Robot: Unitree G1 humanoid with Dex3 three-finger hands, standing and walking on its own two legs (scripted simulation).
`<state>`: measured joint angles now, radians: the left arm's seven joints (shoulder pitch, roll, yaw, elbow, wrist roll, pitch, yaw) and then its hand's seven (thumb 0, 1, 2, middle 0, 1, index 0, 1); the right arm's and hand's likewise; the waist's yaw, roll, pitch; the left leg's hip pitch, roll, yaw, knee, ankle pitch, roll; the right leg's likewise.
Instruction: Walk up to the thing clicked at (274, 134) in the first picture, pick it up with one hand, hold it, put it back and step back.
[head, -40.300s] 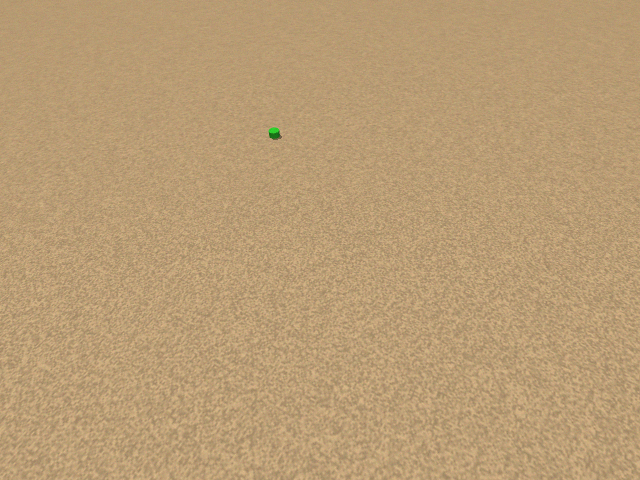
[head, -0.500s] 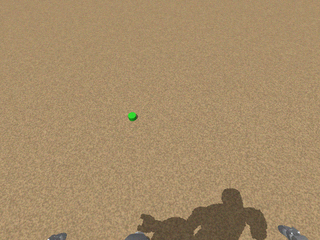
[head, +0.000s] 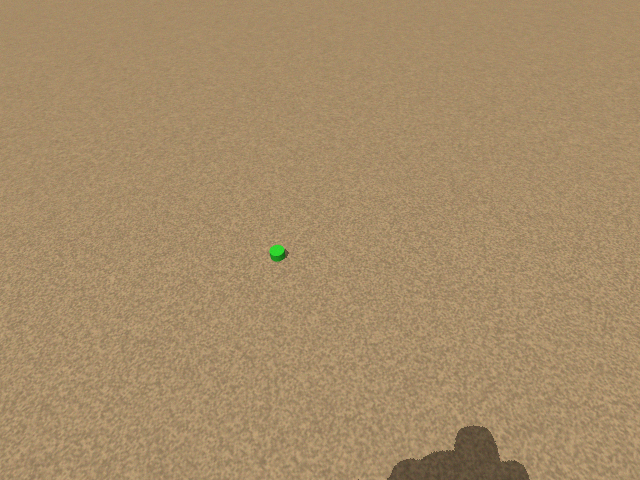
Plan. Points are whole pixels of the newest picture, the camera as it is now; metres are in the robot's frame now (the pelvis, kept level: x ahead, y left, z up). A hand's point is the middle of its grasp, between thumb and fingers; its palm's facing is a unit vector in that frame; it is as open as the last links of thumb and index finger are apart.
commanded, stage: step back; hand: left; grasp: from above
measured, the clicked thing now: (277, 253) +1.09 +0.26 -0.75
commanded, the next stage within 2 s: stand in 0.54 s
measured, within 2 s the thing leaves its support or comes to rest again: neither
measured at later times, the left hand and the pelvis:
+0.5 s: hand out of the picture +0.13 +0.26 -0.14, palm faces +0.05 -0.92 -0.38, open 7.4 cm; pelvis +0.04 -0.01 -0.01, yaw +2 degrees
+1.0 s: hand out of the picture +0.15 +0.25 -0.14, palm faces +0.01 -0.94 -0.33, open 7.4 cm; pelvis +0.06 +0.00 +0.01, yaw +1 degrees
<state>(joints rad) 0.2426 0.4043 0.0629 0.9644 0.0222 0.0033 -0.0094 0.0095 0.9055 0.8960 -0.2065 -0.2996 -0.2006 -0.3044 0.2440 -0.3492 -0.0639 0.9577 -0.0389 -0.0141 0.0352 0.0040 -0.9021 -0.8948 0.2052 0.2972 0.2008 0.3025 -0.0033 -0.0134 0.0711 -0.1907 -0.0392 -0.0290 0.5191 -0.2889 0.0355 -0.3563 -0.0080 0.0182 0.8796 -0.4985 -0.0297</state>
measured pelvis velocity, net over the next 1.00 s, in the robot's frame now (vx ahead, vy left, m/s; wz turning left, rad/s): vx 0.06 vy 0.00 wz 0.02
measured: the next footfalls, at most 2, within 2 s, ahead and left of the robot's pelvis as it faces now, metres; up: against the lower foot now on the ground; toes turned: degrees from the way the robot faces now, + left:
right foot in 0.16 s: +0.12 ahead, -0.13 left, +0.00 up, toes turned -1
left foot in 0.48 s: +0.09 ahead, +0.14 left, +0.00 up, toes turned +1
